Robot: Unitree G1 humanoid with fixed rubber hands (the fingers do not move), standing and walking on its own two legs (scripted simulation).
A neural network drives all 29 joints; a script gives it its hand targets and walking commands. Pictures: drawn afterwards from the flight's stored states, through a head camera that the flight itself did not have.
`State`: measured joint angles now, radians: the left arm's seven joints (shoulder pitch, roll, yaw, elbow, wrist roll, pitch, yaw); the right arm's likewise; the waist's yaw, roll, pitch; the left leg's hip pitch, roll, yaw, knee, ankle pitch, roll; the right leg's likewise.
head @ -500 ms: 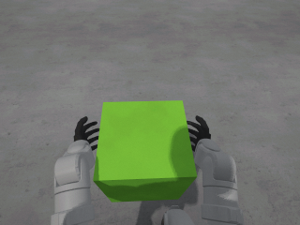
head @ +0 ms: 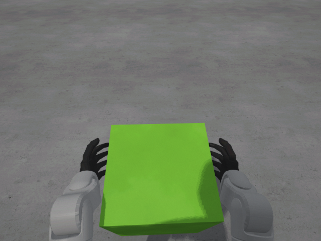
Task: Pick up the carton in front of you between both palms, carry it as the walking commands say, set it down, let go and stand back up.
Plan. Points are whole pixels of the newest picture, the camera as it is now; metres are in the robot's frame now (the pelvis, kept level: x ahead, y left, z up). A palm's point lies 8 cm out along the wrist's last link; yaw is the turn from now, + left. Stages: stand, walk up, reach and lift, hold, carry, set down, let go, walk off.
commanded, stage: carry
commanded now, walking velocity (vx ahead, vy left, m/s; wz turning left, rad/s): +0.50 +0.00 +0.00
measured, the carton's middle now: (159, 184) +0.28 +0.00 +0.03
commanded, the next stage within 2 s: none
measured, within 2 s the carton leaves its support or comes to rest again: neither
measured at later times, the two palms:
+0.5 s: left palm (105, 99) +0.54 +0.17 +0.09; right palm (199, 97) +0.53 -0.13 +0.10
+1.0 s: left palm (130, 50) +0.87 +0.12 +0.10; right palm (198, 51) +0.87 -0.18 +0.09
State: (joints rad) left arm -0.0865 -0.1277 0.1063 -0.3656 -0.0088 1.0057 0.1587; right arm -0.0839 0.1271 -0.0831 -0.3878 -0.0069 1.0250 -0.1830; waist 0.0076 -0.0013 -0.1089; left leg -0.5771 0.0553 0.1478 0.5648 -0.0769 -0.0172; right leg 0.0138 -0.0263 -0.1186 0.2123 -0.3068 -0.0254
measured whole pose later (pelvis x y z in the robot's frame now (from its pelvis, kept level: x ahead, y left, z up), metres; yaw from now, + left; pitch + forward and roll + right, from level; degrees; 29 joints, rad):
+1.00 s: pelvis +0.65 -0.03 +0.01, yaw +0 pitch +4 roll +2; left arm 0.11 -0.14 0.04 -0.53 0.01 1.10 0.14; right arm 0.12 0.13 -0.01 -0.56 -0.03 1.12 -0.15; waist 0.01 0.01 -0.14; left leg -0.64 0.14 0.11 0.76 -0.06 -0.02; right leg -0.06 -0.02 -0.21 0.19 -0.20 -0.05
